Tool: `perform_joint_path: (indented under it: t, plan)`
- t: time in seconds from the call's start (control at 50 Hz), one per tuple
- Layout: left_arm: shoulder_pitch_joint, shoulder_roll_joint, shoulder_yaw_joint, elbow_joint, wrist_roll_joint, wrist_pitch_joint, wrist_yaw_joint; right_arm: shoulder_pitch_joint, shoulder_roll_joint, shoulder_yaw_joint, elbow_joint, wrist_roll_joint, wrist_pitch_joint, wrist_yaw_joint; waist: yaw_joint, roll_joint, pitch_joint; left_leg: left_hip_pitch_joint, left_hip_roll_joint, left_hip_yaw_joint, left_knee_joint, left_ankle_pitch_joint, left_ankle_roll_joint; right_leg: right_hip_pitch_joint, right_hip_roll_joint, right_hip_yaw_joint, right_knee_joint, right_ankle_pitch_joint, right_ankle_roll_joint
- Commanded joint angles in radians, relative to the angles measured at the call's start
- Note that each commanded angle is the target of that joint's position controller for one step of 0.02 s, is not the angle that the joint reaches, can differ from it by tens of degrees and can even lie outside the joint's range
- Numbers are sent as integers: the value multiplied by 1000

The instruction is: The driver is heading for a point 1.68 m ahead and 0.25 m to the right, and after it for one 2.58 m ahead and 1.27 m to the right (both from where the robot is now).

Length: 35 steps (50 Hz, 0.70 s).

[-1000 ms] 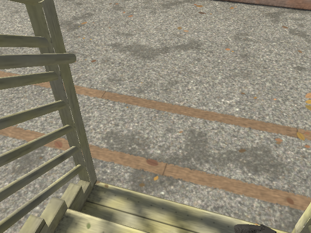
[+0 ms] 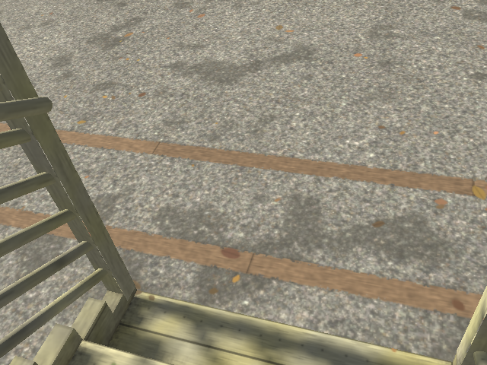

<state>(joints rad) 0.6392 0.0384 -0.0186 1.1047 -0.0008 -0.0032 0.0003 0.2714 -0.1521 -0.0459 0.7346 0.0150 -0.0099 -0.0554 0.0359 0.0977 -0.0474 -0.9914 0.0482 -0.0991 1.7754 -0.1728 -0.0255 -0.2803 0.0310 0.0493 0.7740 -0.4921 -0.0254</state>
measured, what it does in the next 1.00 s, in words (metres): goes down: left foot 0.12 m lower, then right foot 0.05 m lower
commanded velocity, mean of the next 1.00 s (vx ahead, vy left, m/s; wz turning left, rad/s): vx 0.17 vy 0.00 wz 0.00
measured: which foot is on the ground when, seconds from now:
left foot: up 0.00-0.44, down 0.46-0.72, up 0.74-1.00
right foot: down 0.00-0.40, up 0.42-0.68, down 0.70-1.00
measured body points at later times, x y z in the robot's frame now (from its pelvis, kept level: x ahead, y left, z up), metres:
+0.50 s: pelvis +0.26 +0.08 -0.10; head +0.28 +0.09 +0.35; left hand +0.27 +0.34 -0.25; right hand +0.33 -0.17 -0.22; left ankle +0.35 +0.22 -0.81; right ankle +0.11 -0.07 -0.61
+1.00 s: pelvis +0.40 +0.07 -0.16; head +0.37 +0.06 +0.29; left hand +0.41 +0.29 -0.30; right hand +0.46 -0.17 -0.30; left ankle +0.46 +0.26 -0.85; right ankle +0.38 -0.01 -0.88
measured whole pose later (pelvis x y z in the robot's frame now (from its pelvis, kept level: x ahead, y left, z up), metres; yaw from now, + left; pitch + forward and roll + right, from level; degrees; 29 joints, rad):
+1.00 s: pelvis +0.40 +0.07 -0.16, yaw -1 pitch -1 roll -1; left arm 0.38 0.11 0.02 0.95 0.01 0.01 0.02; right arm 0.27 -0.20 -0.05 0.89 0.00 0.06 -0.07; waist 0.00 0.05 -0.06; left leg -0.48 0.06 -0.16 0.83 -0.30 -0.02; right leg -0.26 0.14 0.09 0.63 -0.35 -0.07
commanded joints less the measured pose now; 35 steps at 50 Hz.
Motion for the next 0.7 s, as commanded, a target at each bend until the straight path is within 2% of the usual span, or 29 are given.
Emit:
perform_joint_path:
  t: [0.02,0.08,0.1,0.12,0.14,0.18,0.24,0.26,0.28,0.3,0.32,0.34,0.36,0.38,0.4,0.42,0.44,0.46,0.48,0.5,0.52,0.54,0.58,0.6,0.62,0.64,0.66,0.68,0.7]
  plan:
    - [-32,161,23,-90,4,-39,50,-47,-77,-20,-84,-9,-9,-19,-12,-253,226,-147,51,-130,-436,209,-47,-20,-268,404,-462,176,-90]
    - [16,160,29,-68,8,-11,53,-66,-19,-1,-96,15,-17,40,-17,-300,182,-93,90,-78,-392,269,-29,36,-278,339,-448,251,-112]
    - [36,137,28,-81,-4,-16,39,-87,-25,0,-109,26,-23,61,-2,-246,185,-135,101,-66,-390,300,-17,75,-263,309,-435,231,-126]
    - [37,126,23,-96,-7,-18,37,-87,-38,-9,-93,10,-23,74,-5,-194,184,-102,101,-43,-418,332,-15,77,-241,282,-404,302,-133]
    - [3,143,19,-122,-6,-10,27,-135,-47,-23,-111,-19,-12,99,22,-236,175,-92,105,9,-388,282,-12,98,-208,281,-384,382,-159]
    - [47,153,31,-115,-16,0,26,-129,-40,-26,-136,-20,-6,140,24,-212,144,-130,123,24,-352,169,-29,221,-212,274,-278,580,-149]
    - [106,107,28,-92,-53,6,78,-205,13,1,-178,-39,-23,122,77,-311,192,-113,90,91,-511,140,-56,264,-172,196,-175,920,-139]
    - [88,137,38,-102,-44,12,85,-262,2,4,-186,-33,-42,125,92,-264,181,14,54,132,-593,143,-53,199,-170,194,-152,987,-124]
    - [127,150,47,-85,-61,9,97,-256,-11,-4,-181,-27,-52,125,112,-295,149,-16,68,43,-663,283,-46,304,-188,241,-61,859,-106]
    - [127,169,51,-89,-56,-13,105,-252,-32,-4,-164,-27,-75,95,120,-258,153,19,17,102,-796,303,-56,307,-171,202,-46,860,-107]
    - [138,210,71,-123,-72,-29,110,-259,-84,-24,-167,-24,-86,99,150,-205,166,64,-3,89,-905,401,-45,324,-163,236,-22,709,-100]
    - [70,242,84,-141,-80,-34,104,-215,-92,-25,-148,-25,-88,98,100,-202,139,255,-35,95,-1021,410,-7,236,-165,224,-2,738,-93]
    - [-99,245,77,-166,-40,-40,78,-21,-127,-46,-80,2,-94,105,-55,-226,67,642,-59,105,-1121,401,36,33,-135,207,112,795,-79]
    - [-219,289,86,-191,-37,-42,43,218,-183,-68,-14,-15,-105,128,-168,-212,-53,941,18,41,-1254,761,80,-21,-109,163,365,710,-46]
    - [-253,233,69,-206,-43,-44,40,349,-128,-64,65,-40,-110,112,-244,-58,-40,1049,-20,141,-1594,1052,28,-100,27,30,573,472,7]
    - [-249,99,52,-224,-17,-34,46,487,-199,-71,151,-92,-144,116,-291,254,-119,1400,170,-158,-1424,959,139,-512,140,16,975,-241,57]
    - [-443,195,57,-298,5,-42,61,499,-132,-53,173,-83,-143,109,-405,331,-55,1342,157,-139,-1369,1087,166,-593,132,99,986,-384,45]
    - [-605,239,73,-287,44,-75,67,663,-129,-38,240,-90,-119,77,-515,361,71,1253,80,162,-1369,1393,117,-521,221,41,1159,-597,78]
    - [-323,100,70,-320,-40,-59,66,605,-107,-1,290,-102,-113,70,-209,348,25,1251,186,-77,-1335,1469,164,-621,191,124,1105,-533,58]
    - [-242,43,41,-318,-89,-64,61,410,-189,-23,264,-68,-96,44,-94,382,55,1158,321,-347,-1342,1151,283,-739,68,137,999,-381,56]
    - [-291,67,24,-307,-91,-38,55,258,-131,-8,198,-55,-82,32,-82,210,82,968,367,-415,-1405,903,311,-683,-26,139,862,-211,56]
    - [-336,95,27,-309,-70,-10,73,183,-167,-16,185,-82,-69,29,-79,112,47,779,371,-387,-1461,1002,327,-535,-2,66,1028,-123,74]
    - [-355,169,40,-368,20,-16,59,3,-189,-9,107,-72,-72,-43,41,-59,84,413,216,-145,-1364,664,234,-276,-26,102,554,418,51]
    - [-347,149,35,-374,33,-37,32,-72,-168,8,86,-64,-77,-66,84,-70,77,169,121,-54,-1385,394,205,38,-25,58,276,758,40]
    - [-361,119,33,-368,17,-60,13,-16,-159,12,104,-30,-77,-71,73,-89,68,87,79,-17,-1428,180,213,233,9,17,86,932,50]
    - [-327,115,40,-347,-5,-63,8,32,-191,8,135,-24,-80,-61,86,-51,33,100,101,-30,-1439,159,231,354,4,32,70,934,80]
    - [-200,139,58,-274,3,-62,13,60,-165,7,161,-40,-72,-32,119,-115,-60,168,54,97,-1424,227,210,478,94,-67,118,961,136]
    - [-104,145,65,-227,15,-43,-6,-4,-220,-10,132,-44,-68,-13,200,-7,-113,191,92,121,-1398,260,182,578,60,-14,252,854,162]
    - [-20,181,79,-200,25,-14,-1,-87,-193,-17,110,-12,-69,-2,255,46,-26,205,112,121,-1268,305,138,533,-1,23,192,633,163]
Velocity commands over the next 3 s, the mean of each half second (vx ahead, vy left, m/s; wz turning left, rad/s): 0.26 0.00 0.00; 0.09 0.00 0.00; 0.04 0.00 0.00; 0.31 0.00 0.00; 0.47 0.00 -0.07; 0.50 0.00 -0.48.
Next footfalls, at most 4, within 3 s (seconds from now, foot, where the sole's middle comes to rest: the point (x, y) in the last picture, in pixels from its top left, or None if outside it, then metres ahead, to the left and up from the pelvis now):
0.46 left None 0.37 0.23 -0.86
0.70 right None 0.42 -0.01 -0.92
1.06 left None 0.48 0.25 -0.92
2.22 left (225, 340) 0.81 0.26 -1.08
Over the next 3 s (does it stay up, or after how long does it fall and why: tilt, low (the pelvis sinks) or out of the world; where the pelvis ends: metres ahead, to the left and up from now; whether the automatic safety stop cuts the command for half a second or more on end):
stays up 1.16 0.07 -0.48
